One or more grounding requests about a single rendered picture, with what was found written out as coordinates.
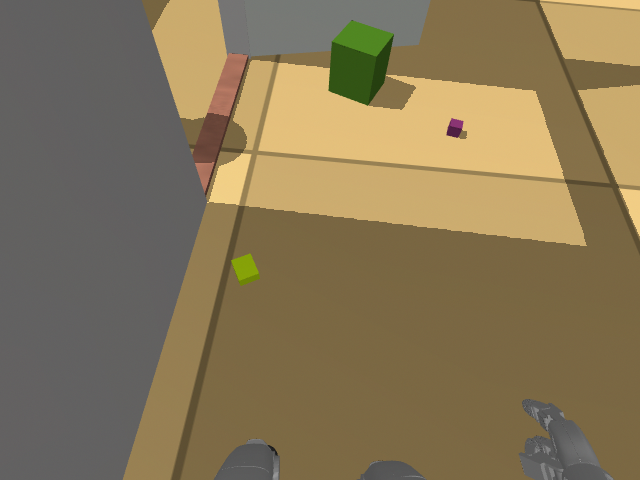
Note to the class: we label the right robot hand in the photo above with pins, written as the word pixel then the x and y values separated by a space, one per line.
pixel 546 459

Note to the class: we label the right robot arm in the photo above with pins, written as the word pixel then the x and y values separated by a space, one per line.
pixel 585 471

